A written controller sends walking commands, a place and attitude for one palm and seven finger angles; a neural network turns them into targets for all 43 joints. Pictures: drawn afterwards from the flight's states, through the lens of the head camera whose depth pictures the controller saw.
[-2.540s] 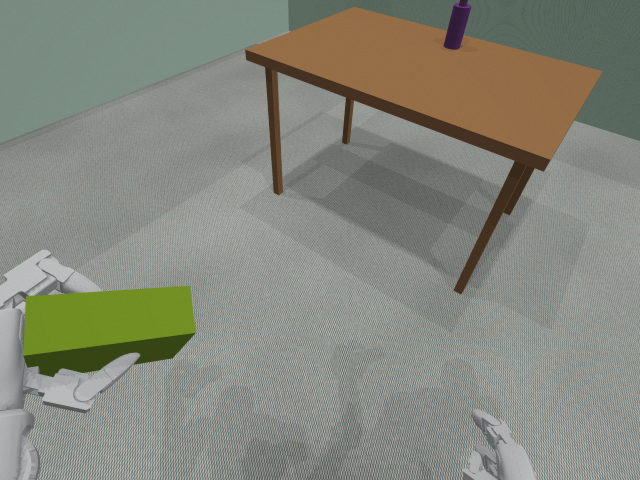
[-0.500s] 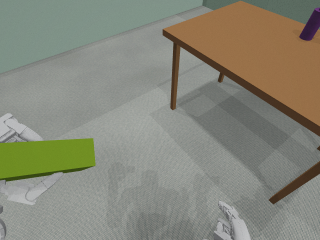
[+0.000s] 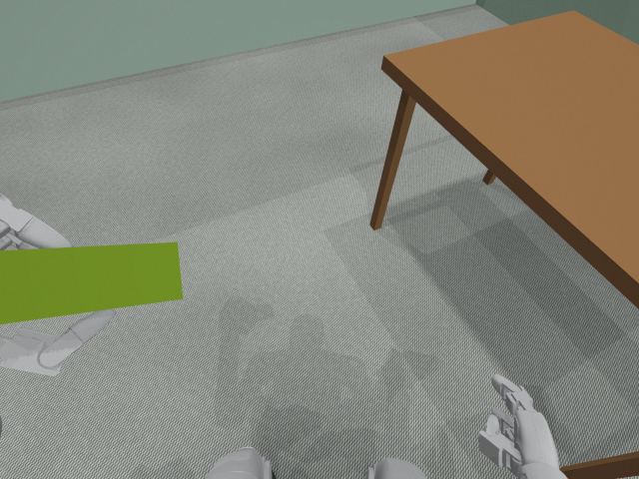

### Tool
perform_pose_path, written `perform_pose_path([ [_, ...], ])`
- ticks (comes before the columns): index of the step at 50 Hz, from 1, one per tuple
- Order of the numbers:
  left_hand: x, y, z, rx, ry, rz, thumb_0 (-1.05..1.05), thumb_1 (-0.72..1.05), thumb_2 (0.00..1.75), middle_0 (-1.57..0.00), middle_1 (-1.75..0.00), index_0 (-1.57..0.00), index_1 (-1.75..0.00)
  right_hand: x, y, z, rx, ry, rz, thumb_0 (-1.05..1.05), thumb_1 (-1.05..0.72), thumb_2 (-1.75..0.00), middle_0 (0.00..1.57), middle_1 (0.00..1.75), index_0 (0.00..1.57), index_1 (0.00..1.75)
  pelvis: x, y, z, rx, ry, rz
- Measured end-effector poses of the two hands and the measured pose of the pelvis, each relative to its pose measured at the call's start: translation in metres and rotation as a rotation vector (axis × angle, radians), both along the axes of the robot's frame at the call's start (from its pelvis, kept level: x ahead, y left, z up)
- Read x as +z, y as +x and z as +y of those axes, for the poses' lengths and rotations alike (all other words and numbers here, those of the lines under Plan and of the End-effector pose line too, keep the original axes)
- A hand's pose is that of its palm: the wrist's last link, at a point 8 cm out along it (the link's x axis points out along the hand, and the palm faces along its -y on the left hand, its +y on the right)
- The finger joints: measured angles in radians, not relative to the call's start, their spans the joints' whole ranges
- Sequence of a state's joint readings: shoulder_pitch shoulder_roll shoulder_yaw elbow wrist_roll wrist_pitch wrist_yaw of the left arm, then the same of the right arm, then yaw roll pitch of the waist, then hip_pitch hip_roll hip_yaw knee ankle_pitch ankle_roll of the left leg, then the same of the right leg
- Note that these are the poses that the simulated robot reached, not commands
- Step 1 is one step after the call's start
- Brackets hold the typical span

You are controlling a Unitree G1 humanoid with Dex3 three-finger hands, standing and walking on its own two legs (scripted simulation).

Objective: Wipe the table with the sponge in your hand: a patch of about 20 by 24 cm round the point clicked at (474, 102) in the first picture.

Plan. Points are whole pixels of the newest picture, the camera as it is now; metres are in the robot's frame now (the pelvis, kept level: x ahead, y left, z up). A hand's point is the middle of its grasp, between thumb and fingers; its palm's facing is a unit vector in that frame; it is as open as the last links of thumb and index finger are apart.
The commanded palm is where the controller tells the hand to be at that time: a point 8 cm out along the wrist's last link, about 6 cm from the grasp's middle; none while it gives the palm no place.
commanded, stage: walk to a spot facing it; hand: left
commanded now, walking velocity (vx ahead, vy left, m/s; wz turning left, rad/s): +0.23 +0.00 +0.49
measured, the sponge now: (111, 281) +0.25 +0.20 +0.18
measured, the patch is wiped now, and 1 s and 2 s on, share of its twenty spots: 0.00 0.00 0.00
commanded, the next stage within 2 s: none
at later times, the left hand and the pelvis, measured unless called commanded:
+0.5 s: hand (77, 293) +0.23 +0.20 +0.20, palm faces +0.60 -0.67 -0.45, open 9.2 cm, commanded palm +0.15 +0.24 +0.20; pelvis +0.09 -0.08 +0.03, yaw +18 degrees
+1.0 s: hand (7, 470) +0.11 +0.20 +0.20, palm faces +0.78 -0.40 -0.49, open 9.2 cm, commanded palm +0.06 +0.20 +0.20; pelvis +0.08 -0.12 +0.01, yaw +34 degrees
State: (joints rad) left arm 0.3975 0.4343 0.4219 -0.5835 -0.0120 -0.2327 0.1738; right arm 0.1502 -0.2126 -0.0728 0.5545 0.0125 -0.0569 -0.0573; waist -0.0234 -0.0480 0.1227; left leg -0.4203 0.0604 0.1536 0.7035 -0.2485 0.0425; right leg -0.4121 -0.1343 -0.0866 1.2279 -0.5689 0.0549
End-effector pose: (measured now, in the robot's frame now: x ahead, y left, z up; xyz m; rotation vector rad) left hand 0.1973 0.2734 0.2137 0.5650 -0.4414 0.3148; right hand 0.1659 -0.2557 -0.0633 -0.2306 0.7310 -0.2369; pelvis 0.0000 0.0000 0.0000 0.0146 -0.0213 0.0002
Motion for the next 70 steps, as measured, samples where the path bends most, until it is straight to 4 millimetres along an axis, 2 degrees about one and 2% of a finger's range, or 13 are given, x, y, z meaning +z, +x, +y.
perform_pose_path([
  [6, 0.019, -0.002, -0.010, 0.036, 0.001, 0.030, -0.01, -0.43, 1.03, -0.83, -1.39, -0.83, -1.39, 0.000, 0.034, 0.045, 0.118, 0.147, 0.007, 0.01, -0.90, -0.90, 0.20, 0.30, 0.20, 0.30, 0.015, 0.024, -0.016, 0.062, -0.037, 0.028],
  [10, 0.027, -0.016, -0.020, 0.128, 0.010, 0.080, -0.01, -0.43, 1.03, -0.83, -1.39, -0.83, -1.39, -0.007, 0.052, 0.056, 0.208, 0.196, 0.041, 0.01, -0.90, -0.90, 0.21, 0.30, 0.21, 0.30, 0.021, 0.045, -0.032, 0.111, -0.049, 0.032],
  [17, 0.002, -0.022, -0.033, 0.361, -0.077, 0.119, -0.01, -0.43, 1.03, -0.83, -1.39, -0.83, -1.39, -0.034, 0.102, 0.028, 0.364, 0.147, 0.095, 0.01, -0.90, -0.90, 0.21, 0.31, 0.21, 0.30, 0.010, 0.071, -0.066, 0.216, -0.010, 0.001],
  [21, -0.007, -0.017, -0.041, 0.387, -0.146, 0.167, -0.01, -0.43, 1.03, -0.83, -1.39, -0.83, -1.39, -0.020, 0.130, 0.003, 0.367, 0.069, 0.096, 0.01, -0.90, -0.90, 0.21, 0.30, 0.21, 0.30, 0.021, 0.080, -0.072, 0.267, 0.023, -0.003],
  [25, 0.002, -0.017, -0.044, 0.365, -0.108, 0.173, -0.01, -0.43, 1.03, -0.83, -1.39, -0.83, -1.39, 0.005, 0.156, -0.012, 0.352, 0.000, 0.042, 0.01, -0.90, -0.90, 0.21, 0.30, 0.21, 0.30, 0.027, 0.086, -0.075, 0.315, 0.038, 0.015],
  [29, 0.015, -0.028, -0.035, 0.372, -0.049, 0.116, -0.01, -0.43, 1.03, -0.83, -1.39, -0.83, -1.39, 0.022, 0.176, -0.010, 0.369, -0.058, -0.004, 0.01, -0.91, -0.90, 0.20, 0.30, 0.20, 0.30, 0.023, 0.090, -0.070, 0.353, 0.026, 0.036],
  [32, 0.014, -0.042, -0.021, 0.391, -0.025, 0.051, -0.01, -0.43, 1.03, -0.83, -1.39, -0.83, -1.39, 0.022, 0.185, 0.002, 0.383, -0.078, -0.041, 0.01, -0.91, -0.90, 0.20, 0.30, 0.20, 0.30, 0.010, 0.090, -0.060, 0.374, 0.013, 0.036],
  [38, 0.005, -0.065, -0.010, 0.460, -0.054, 0.069, -0.01, -0.43, 1.03, -0.83, -1.39, -0.83, -1.39, 0.016, 0.171, 0.048, 0.495, 0.045, -0.002, 0.01, -0.91, -0.90, 0.20, 0.30, 0.20, 0.30, 0.017, 0.084, -0.069, 0.455, -0.032, 0.010],
  [45, 0.013, -0.111, -0.047, 0.554, -0.077, 0.124, -0.01, -0.43, 1.04, -0.83, -1.39, -0.83, -1.39, 0.002, 0.150, 0.078, 0.660, 0.153, 0.059, 0.01, -0.90, -0.90, 0.21, 0.30, 0.21, 0.30, 0.023, 0.083, -0.092, 0.543, -0.058, 0.005],
  [52, 0.004, -0.146, -0.079, 0.753, -0.109, 0.132, -0.01, -0.43, 1.04, -0.83, -1.38, -0.83, -1.38, -0.024, 0.159, 0.064, 0.785, 0.154, 0.102, 0.01, -0.90, -0.90, 0.21, 0.30, 0.21, 0.30, 0.014, 0.079, -0.130, 0.628, -0.019, -0.012],
  [61, 0.002, -0.179, -0.104, 0.800, -0.169, 0.127, -0.01, -0.43, 1.04, -0.83, -1.38, -0.83, -1.38, 0.010, 0.184, 0.027, 0.777, -0.007, 0.038, 0.01, -0.90, -0.90, 0.21, 0.30, 0.21, 0.30, 0.029, 0.068, -0.147, 0.749, 0.028, 0.016],
  [67, 0.006, -0.231, -0.107, 0.845, -0.106, 0.032, -0.01, -0.43, 1.04, -0.83, -1.38, -0.83, -1.38, 0.022, 0.185, 0.035, 0.830, -0.091, -0.040, 0.01, -0.90, -0.90, 0.20, 0.30, 0.20, 0.30, 0.015, 0.043, -0.146, 0.815, -0.008, 0.029],
  [70, 0.002, -0.256, -0.108, 0.874, -0.092, 0.003, -0.01, -0.43, 1.04, -0.83, -1.38, -0.83, -1.38, 0.021, 0.170, 0.049, 0.860, -0.061, -0.047, 0.01, -0.91, -0.90, 0.20, 0.30, 0.20, 0.30, 0.011, 0.031, -0.151, 0.840, 0.005, 0.013],
])
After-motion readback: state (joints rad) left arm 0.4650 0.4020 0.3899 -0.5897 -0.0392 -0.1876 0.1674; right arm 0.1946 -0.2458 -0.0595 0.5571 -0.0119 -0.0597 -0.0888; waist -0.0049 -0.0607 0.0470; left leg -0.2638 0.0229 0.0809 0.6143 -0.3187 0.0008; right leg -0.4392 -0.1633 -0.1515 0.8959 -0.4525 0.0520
